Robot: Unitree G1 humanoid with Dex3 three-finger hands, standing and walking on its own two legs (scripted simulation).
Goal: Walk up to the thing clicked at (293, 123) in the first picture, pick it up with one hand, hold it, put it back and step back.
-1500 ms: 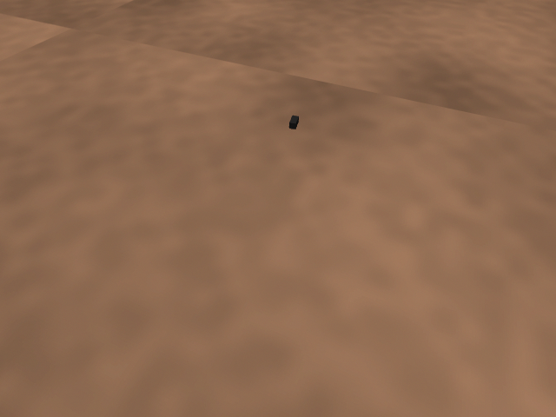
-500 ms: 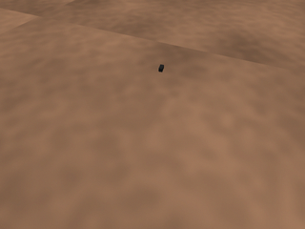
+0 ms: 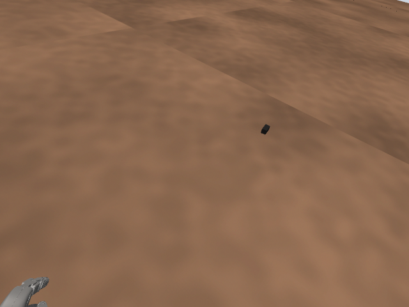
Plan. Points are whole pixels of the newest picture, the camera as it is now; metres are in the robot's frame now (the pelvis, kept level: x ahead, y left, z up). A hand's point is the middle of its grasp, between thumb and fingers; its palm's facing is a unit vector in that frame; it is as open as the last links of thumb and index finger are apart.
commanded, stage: walk up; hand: left
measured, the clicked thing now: (265, 129) +1.69 -0.62 -0.72
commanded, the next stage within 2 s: none
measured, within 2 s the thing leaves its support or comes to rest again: neither
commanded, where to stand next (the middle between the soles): +1.71 -1.07 m, yaw +62 degrees
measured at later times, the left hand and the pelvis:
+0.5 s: hand (111, 245) +0.28 +0.21 -0.10, palm faces +0.28 -0.88 -0.39, open 7.4 cm; pelvis +0.24 -0.12 +0.00, yaw +17 degrees
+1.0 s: hand (185, 209) +0.43 +0.04 -0.15, palm faces +0.38 -0.88 -0.29, open 7.4 cm; pelvis +0.52 -0.21 +0.00, yaw +30 degrees
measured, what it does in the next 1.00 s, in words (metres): walks ahead, turning left: right foot, then left foot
